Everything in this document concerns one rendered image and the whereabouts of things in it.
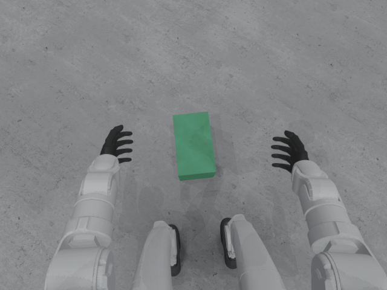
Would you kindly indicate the left robot forearm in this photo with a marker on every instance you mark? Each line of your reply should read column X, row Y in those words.
column 91, row 221

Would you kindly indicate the robot right shin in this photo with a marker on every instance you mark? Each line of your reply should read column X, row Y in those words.
column 237, row 217

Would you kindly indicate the robot shin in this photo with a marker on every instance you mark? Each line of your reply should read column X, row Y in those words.
column 164, row 224
column 237, row 217

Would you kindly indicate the robot left upper arm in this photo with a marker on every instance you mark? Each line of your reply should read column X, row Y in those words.
column 89, row 268

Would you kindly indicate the carton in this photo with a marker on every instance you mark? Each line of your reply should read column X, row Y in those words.
column 193, row 143

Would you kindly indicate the right robot forearm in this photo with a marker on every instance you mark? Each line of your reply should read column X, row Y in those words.
column 330, row 228

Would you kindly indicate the robot right upper arm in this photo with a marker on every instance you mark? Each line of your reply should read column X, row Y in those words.
column 346, row 271

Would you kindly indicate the robot left hand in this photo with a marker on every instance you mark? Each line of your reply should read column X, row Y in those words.
column 111, row 144

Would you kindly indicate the robot right hand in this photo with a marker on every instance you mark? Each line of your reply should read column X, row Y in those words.
column 296, row 150

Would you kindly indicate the robot left shin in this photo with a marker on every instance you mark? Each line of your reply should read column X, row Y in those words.
column 164, row 224

